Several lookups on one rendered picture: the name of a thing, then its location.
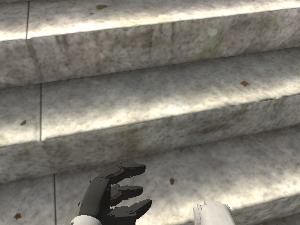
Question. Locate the right robot thigh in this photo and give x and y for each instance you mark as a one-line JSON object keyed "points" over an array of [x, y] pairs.
{"points": [[212, 213]]}

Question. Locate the left robot forearm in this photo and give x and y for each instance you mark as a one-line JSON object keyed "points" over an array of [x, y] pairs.
{"points": [[85, 220]]}

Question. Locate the robot left hand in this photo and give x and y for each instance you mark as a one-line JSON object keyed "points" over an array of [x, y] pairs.
{"points": [[100, 196]]}

